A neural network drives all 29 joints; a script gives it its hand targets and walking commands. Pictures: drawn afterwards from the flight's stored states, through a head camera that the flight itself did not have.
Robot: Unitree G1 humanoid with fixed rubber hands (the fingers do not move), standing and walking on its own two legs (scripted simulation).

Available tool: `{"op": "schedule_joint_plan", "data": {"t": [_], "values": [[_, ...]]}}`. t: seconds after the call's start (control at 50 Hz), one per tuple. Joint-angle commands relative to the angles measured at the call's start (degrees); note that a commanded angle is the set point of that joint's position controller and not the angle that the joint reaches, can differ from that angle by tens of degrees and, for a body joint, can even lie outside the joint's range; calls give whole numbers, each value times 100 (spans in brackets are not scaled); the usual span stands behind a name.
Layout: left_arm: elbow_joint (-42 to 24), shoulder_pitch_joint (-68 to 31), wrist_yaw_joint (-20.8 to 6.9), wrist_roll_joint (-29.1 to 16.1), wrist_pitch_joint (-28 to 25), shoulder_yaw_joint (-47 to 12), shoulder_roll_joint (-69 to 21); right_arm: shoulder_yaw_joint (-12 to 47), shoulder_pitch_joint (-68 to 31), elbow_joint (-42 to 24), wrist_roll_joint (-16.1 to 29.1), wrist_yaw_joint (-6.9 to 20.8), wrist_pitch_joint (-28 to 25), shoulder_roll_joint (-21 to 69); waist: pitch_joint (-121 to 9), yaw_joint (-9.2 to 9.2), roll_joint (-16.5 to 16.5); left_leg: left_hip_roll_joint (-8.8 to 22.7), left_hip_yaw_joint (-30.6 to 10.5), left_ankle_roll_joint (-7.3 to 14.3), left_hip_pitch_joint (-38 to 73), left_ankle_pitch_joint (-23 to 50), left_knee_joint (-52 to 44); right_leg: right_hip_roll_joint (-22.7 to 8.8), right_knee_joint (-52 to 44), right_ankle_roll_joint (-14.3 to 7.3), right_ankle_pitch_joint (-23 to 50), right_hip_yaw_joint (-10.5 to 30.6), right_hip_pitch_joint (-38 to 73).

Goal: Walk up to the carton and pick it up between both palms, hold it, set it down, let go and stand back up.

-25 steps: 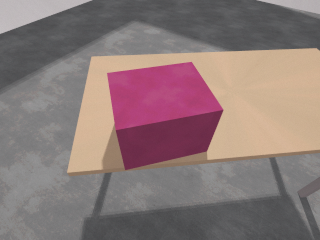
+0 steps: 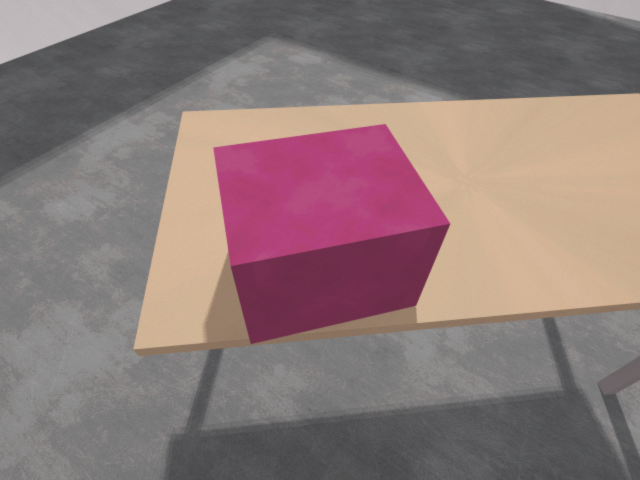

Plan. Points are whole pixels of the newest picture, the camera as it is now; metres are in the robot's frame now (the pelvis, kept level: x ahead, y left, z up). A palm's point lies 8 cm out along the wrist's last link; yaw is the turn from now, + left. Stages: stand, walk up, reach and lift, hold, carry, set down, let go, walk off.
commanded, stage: stand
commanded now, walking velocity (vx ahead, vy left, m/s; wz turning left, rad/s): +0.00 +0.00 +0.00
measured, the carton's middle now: (320, 230) +0.46 +0.01 +0.01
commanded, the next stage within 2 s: none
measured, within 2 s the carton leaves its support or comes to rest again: neither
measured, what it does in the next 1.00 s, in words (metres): stands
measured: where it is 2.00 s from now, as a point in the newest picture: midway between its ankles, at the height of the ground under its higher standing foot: outside the picture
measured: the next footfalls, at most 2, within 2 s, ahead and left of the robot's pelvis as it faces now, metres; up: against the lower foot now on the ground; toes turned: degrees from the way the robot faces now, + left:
none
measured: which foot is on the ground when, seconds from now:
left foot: down 0.00-1.00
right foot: down 0.00-1.00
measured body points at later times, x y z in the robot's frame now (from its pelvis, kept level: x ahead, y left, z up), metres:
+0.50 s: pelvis +0.01 +0.00 +0.00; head +0.02 +0.00 +0.45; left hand +0.03 +0.25 -0.15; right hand +0.03 -0.26 -0.14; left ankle +0.03 +0.09 -0.74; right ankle -0.01 -0.14 -0.74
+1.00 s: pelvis +0.01 +0.00 +0.00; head +0.02 +0.00 +0.45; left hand +0.02 +0.25 -0.15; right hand +0.02 -0.25 -0.14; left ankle +0.03 +0.09 -0.74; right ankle -0.01 -0.14 -0.74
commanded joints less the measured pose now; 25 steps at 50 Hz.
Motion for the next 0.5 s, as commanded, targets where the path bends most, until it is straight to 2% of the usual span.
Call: {"op": "schedule_joint_plan", "data": {"t": [0.0, 0.06, 0.1, 0.16, 0.18, 0.24, 0.3, 0.32, 0.36, 0.4, 0.48], "values": [[-160, 312, 33, -6, -54, 122, 696, -139, 341, -158, 8, -24, -61, -671, 183, -26, -6, 697, -834, -76, 145, -81, -637, -334, -507, -178, 449, 341, -411], [-58, 376, 32, -19, -51, 101, 592, -126, 368, -106, 6, -32, -45, -656, 228, 9, 26, 704, -811, -64, 138, -96, -619, -352, -563, -178, 391, 335, -421], [-42, 389, 35, -23, -49, 85, 628, -136, 365, -73, 1, -35, -39, -668, 163, -19, -94, 699, -809, -64, 284, 22, -578, -357, -564, -179, 404, 334, -430], [-64, 276, 36, -14, -46, 112, 642, -146, 277, -48, -3, -41, -48, -683, 169, 11, 108, 681, -763, -117, 144, -31, -631, -332, -574, -169, 449, 289, -344], [-39, 271, 39, -1, -44, 88, 637, -123, 254, -62, 10, -38, -44, -627, 274, 15, 8, 690, -771, -110, 157, -6, -610, -357, -552, -157, 452, 297, -368], [7, 358, 44, -2, -32, 90, 616, -136, 299, -11, 21, -50, -34, -667, 356, 18, 126, 670, -774, -102, 90, -160, -642, -351, -600, -168, 367, 336, -411], [17, 300, 50, -16, -30, 73, 607, -114, 341, 68, 3, -40, -30, -598, 348, -2, -64, 692, -805, -113, 85, -188, -638, -329, -581, -163, 289, 295, -432], [45, 351, 46, -17, -32, 70, 530, -132, 313, 53, -2, -41, -29, -640, 332, 3, 11, 668, -789, -102, 113, -152, -637, -338, -597, -172, 325, 306, -466], [56, 318, 52, -25, -50, 56, 558, -140, 305, 54, -13, -45, -33, -637, 258, -15, -91, 680, -773, -94, 249, 36, -573, -347, -593, -160, 479, 316, -450], [59, 319, 58, -24, -59, 75, 614, -134, 290, 72, -13, -43, -36, -596, 84, -14, 50, 670, -745, -104, 282, 72, -548, -344, -591, -185, 510, 313, -388], [93, 322, 59, -17, -52, 77, 573, -102, 294, 135, 14, -58, -47, -589, 158, -5, -9, 727, -757, -86, 293, 300, -528, -397, -585, -205, 619, 350, -337]]}}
